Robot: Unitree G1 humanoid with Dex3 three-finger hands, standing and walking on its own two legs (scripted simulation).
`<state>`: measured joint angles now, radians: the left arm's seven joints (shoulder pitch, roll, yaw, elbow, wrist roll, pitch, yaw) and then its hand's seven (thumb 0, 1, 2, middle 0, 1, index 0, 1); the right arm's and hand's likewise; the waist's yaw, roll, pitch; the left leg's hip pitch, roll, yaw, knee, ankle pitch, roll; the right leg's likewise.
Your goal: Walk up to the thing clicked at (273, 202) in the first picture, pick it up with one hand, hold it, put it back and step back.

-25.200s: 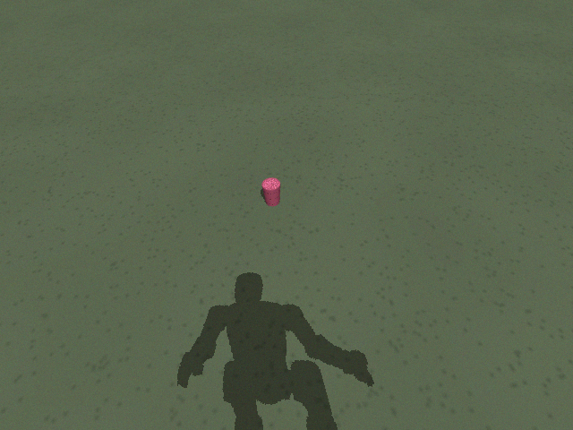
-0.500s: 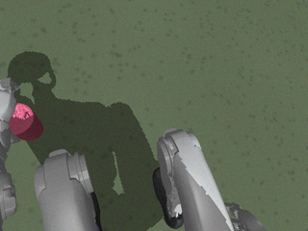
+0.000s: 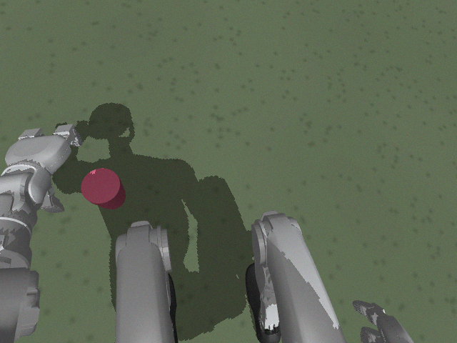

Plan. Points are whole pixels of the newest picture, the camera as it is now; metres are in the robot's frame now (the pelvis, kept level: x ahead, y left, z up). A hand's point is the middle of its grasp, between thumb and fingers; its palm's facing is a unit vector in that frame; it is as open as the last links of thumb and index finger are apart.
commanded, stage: withdraw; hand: left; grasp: from above
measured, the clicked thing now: (107, 191) +0.44 +0.28 -0.35
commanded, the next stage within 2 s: home in 0.26 s
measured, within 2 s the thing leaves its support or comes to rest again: neither
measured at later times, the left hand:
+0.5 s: hand (68, 156) +0.47 +0.31 -0.17, palm faces -0.37 -0.03 -0.93, open 13.8 cm
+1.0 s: hand (28, 220) +0.31 +0.27 +0.02, palm faces -0.24 -0.68 -0.70, open 7.9 cm
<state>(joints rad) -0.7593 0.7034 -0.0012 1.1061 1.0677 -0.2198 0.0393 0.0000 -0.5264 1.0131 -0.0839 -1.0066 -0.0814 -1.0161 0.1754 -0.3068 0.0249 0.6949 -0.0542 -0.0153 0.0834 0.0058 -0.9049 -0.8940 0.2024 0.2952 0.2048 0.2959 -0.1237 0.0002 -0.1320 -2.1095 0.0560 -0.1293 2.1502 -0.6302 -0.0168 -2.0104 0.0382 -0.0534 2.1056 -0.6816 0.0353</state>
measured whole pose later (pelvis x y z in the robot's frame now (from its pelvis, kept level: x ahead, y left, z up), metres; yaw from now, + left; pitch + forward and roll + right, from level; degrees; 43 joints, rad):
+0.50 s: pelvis -0.01 +0.00 -0.05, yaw +0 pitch +34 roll -7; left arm -0.96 0.72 0.08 1.36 1.19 -0.10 0.34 0.00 -0.46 0.95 -0.14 -0.95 -0.14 -0.95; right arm 0.18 -0.23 0.05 0.79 -0.13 -0.05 0.11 0.01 -0.91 -0.89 0.20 0.30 0.20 0.30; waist -0.20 0.04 -0.09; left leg -2.30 0.04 -0.13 2.29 -0.59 -0.01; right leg -2.19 0.04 -0.04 2.25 -0.66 0.05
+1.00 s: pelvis +0.02 +0.00 +0.13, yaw +4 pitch +29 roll -5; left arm -0.18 0.43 0.02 0.43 0.50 0.14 0.04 0.00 0.77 0.88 -0.21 -0.32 -0.21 -0.33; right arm 0.10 -0.27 -0.04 0.60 0.02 -0.03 0.02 0.01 -0.91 -0.89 0.20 0.29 0.20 0.30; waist -0.05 0.02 -0.20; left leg -1.66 0.05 -0.09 1.75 -0.61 -0.02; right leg -1.56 0.01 -0.05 1.71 -0.65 0.03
